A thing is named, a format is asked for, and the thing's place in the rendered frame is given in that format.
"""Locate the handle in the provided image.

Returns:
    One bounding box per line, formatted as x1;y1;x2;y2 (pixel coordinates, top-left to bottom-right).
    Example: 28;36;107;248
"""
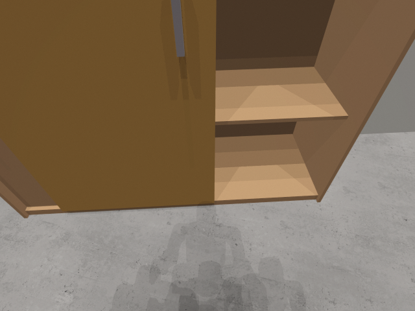
171;0;185;57

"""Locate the wardrobe door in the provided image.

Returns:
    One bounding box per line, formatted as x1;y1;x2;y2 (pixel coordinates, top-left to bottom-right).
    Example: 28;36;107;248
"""
0;138;57;207
0;0;217;211

